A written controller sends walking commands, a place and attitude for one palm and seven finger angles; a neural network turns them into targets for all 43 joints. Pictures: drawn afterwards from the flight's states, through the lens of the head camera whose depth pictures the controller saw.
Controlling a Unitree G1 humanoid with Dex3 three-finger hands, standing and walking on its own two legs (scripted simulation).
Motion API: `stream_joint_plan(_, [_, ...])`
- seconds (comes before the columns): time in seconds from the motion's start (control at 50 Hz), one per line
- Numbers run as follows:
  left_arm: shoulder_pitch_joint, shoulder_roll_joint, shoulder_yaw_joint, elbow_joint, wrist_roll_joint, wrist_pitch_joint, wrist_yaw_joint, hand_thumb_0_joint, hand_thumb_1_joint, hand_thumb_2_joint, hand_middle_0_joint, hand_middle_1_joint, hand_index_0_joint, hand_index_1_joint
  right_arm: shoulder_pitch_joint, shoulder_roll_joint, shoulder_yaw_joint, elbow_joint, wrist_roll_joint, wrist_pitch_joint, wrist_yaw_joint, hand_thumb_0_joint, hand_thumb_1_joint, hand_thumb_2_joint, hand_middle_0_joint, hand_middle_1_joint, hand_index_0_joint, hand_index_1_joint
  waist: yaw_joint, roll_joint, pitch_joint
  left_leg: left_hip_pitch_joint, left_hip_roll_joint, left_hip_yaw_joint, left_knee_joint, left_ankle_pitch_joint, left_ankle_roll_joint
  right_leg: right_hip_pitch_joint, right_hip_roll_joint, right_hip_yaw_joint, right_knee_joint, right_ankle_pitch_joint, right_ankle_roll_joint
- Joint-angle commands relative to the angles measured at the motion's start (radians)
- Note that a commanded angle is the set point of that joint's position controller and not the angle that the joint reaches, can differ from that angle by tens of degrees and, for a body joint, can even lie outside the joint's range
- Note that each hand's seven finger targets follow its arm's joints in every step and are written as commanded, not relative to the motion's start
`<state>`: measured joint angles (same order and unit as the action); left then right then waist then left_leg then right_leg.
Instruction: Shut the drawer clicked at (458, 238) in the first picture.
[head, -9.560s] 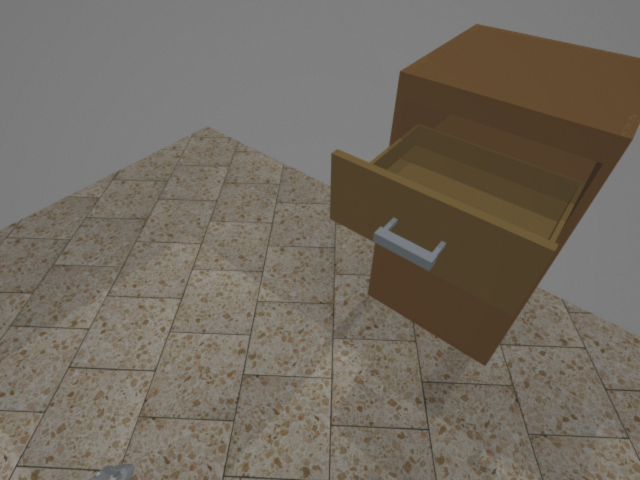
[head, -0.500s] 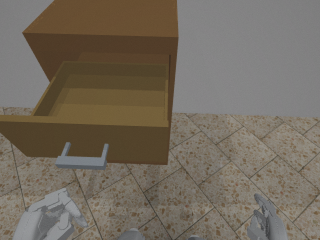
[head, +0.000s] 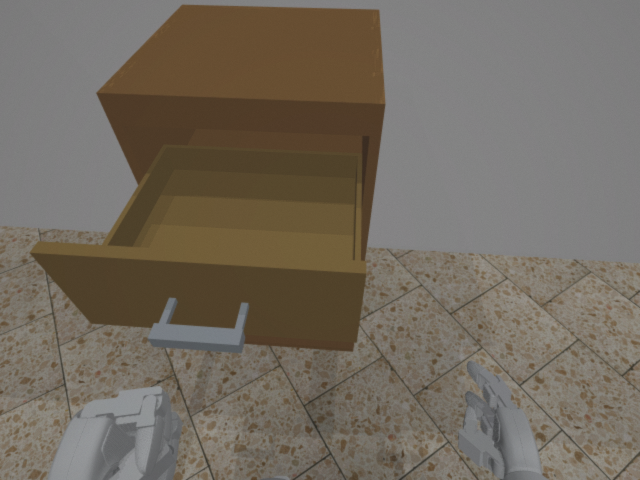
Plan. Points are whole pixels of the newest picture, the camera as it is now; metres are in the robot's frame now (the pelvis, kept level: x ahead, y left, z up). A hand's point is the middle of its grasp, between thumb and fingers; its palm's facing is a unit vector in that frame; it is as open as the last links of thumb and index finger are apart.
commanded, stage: raise the hand and make a fist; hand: left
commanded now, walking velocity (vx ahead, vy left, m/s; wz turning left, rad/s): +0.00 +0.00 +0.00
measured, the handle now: (202, 323) +0.31 +0.20 +0.01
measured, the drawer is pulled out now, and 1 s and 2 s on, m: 0.29 0.29 0.29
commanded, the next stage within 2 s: bring the fist close to the handle in 0.38 s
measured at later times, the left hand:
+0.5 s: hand (177, 440) +0.14 +0.15 +0.10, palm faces +0.05 -1.00 -0.05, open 3.3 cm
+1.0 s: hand (209, 420) +0.18 +0.14 +0.05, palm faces +0.05 -1.00 -0.05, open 3.3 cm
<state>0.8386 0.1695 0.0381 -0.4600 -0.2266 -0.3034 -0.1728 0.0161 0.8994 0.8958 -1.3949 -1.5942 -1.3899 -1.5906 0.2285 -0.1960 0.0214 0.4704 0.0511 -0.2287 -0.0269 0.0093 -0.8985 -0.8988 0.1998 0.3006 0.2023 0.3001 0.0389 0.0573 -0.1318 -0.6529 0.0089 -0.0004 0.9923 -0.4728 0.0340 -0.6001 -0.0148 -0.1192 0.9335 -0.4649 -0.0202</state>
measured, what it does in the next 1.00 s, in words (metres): stands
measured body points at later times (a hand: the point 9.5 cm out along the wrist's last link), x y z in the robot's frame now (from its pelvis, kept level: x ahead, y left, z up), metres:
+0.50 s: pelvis +0.01 +0.00 +0.00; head +0.02 -0.01 +0.45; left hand +0.14 +0.20 +0.11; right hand +0.20 -0.23 -0.05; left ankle +0.02 +0.09 -0.68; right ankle +0.01 -0.11 -0.68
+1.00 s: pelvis +0.01 -0.02 -0.01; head +0.06 -0.02 +0.43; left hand +0.17 +0.19 +0.06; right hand +0.19 -0.25 -0.09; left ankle +0.02 +0.09 -0.68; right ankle +0.01 -0.11 -0.68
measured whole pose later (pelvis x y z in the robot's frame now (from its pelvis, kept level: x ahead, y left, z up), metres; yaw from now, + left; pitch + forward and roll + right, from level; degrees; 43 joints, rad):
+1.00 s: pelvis +0.01 -0.02 -0.01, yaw -1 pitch +13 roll -1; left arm 0.69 0.16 0.05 -0.26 -0.21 -0.37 -0.14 0.02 0.90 0.90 -1.40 -1.60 -1.40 -1.60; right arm 0.24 -0.22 -0.01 0.49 0.03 -0.17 -0.04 0.01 -0.90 -0.90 0.20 0.30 0.20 0.30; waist 0.00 0.04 -0.14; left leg -0.77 0.02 0.00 1.07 -0.51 0.01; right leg -0.73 0.00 -0.12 1.03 -0.51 -0.05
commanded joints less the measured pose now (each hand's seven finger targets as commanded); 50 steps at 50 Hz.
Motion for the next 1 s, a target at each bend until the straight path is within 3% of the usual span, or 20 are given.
stream_joint_plan(0.0, [0.071,0.083,0.041,-0.224,0.000,-0.045,-0.005,0.000,0.900,0.900,-1.400,-1.600,-1.400,-1.600,-0.091,-0.114,-0.057,-0.184,0.009,-0.064,-0.010,0.000,-0.900,-0.900,0.200,0.300,0.200,0.300,-0.016,-0.051,-0.051,0.068,0.001,-0.049,-0.195,0.168,-0.003,0.037,0.024,0.033,-0.155,0.103,-0.001])
stream_joint_plan(0.08, [0.052,0.077,0.044,-0.223,0.003,-0.047,0.023,0.000,0.900,0.900,-1.400,-1.600,-1.400,-1.600,-0.088,-0.111,-0.056,-0.183,0.007,-0.058,-0.009,0.000,-0.900,-0.900,0.200,0.300,0.200,0.300,-0.014,-0.038,-0.026,0.056,0.000,-0.049,-0.200,0.152,-0.006,0.023,0.027,0.023,-0.148,0.082,-0.003])
stream_joint_plan(0.16, [0.080,0.087,0.066,-0.229,0.002,-0.060,0.037,0.000,0.900,0.900,-1.400,-1.600,-1.400,-1.600,-0.084,-0.110,-0.062,-0.181,0.008,-0.059,-0.008,0.000,-0.900,-0.900,0.200,0.300,0.200,0.300,-0.004,-0.024,-0.059,0.064,0.000,-0.042,-0.193,0.176,-0.008,0.040,0.026,0.028,-0.142,0.100,-0.007])
stream_joint_plan(0.26, [0.069,0.072,0.035,-0.235,-0.003,-0.063,0.025,0.000,0.900,0.900,-1.400,-1.600,-1.400,-1.600,-0.086,-0.117,-0.060,-0.182,0.009,-0.064,-0.006,0.000,-0.900,-0.900,0.200,0.300,0.200,0.300,-0.017,-0.015,-0.052,0.062,-0.002,-0.039,-0.185,0.184,-0.006,0.037,0.024,0.033,-0.145,0.118,-0.004])
stream_joint_plan(0.34, [0.087,0.080,0.049,-0.233,-0.003,-0.059,0.025,0.000,0.900,0.900,-1.400,-1.600,-1.400,-1.600,-0.082,-0.114,-0.064,-0.178,0.010,-0.067,-0.006,0.000,-0.900,-0.900,0.200,0.300,0.200,0.300,-0.012,-0.017,-0.065,0.066,-0.002,-0.039,-0.183,0.210,-0.005,0.050,0.024,0.033,-0.143,0.146,-0.004])
stream_joint_plan(0.42, [0.111,0.095,0.075,-0.205,-0.001,-0.056,0.030,0.000,0.900,0.900,-1.400,-1.600,-1.400,-1.600,-0.087,-0.112,-0.069,-0.171,0.011,-0.059,-0.008,0.000,-0.900,-0.900,0.200,0.300,0.200,0.300,-0.006,-0.058,-0.051,0.055,-0.001,-0.036,-0.179,0.222,-0.006,0.056,0.028,0.033,-0.145,0.165,-0.004])
stream_joint_plan(0.54, [0.006,0.060,0.026,-0.164,0.005,-0.076,0.025,0.000,0.900,0.900,-1.400,-1.600,-1.400,-1.600,-0.074,-0.124,-0.061,-0.166,0.002,-0.052,-0.012,0.000,-0.900,-0.900,0.200,0.300,0.200,0.300,-0.043,-0.048,0.005,0.021,-0.007,-0.038,-0.160,0.142,-0.003,-0.011,0.026,0.044,-0.152,0.082,0.001])
stream_joint_plan(0.64, [-0.060,0.077,0.027,-0.145,0.016,-0.108,0.022,0.000,0.900,0.900,-1.400,-1.600,-1.400,-1.600,-0.054,-0.130,-0.063,-0.167,-0.007,-0.051,-0.013,0.000,-0.900,-0.900,0.200,0.300,0.200,0.300,-0.045,-0.041,-0.082,0.015,-0.011,-0.038,-0.126,0.150,-0.002,-0.016,0.023,0.057,-0.123,0.088,-0.001])
stream_joint_plan(0.76, [-0.037,0.074,0.054,-0.086,0.017,-0.116,0.039,0.000,0.900,0.900,-1.400,-1.600,-1.400,-1.600,-0.061,-0.121,-0.069,-0.168,-0.011,-0.026,-0.010,0.000,-0.900,-0.900,0.200,0.300,0.200,0.300,-0.022,-0.029,-0.138,-0.003,-0.013,-0.026,-0.101,0.217,-0.006,0.011,0.021,0.059,-0.086,0.174,-0.005])
stream_joint_plan(0.86, [-0.064,0.074,0.069,-0.008,0.009,-0.111,0.033,0.000,0.900,0.900,-1.400,-1.600,-1.400,-1.600,-0.069,-0.122,-0.074,-0.156,-0.012,-0.001,-0.015,0.000,-0.900,-0.900,0.200,0.300,0.200,0.300,-0.034,-0.077,-0.111,-0.049,-0.013,-0.020,-0.073,0.229,-0.006,0.012,0.015,0.081,-0.087,0.218,0.003])
stream_joint_plan(0.88, [-0.069,0.074,0.074,-0.012,0.007,-0.121,0.030,0.000,0.900,0.900,-1.400,-1.600,-1.400,-1.600,-0.068,-0.124,-0.076,-0.154,-0.013,0.001,-0.015,0.000,-0.900,-0.900,0.200,0.300,0.200,0.300,-0.030,-0.068,-0.125,-0.050,-0.014,-0.019,-0.068,0.238,-0.006,0.016,0.013,0.084,-0.081,0.230,0.002])
stream_joint_plan(0.98, [-0.157,0.078,0.058,-0.001,0.005,-0.174,0.025,0.000,0.900,0.900,-1.400,-1.600,-1.400,-1.600,-0.060,-0.130,-0.075,-0.141,-0.021,-0.004,-0.018,0.000,-0.900,-0.900,0.200,0.300,0.200,0.300,-0.053,-0.061,-0.132,-0.081,-0.013,-0.023,-0.031,0.208,-0.005,-0.039,0.013,0.095,-0.060,0.188,0.004])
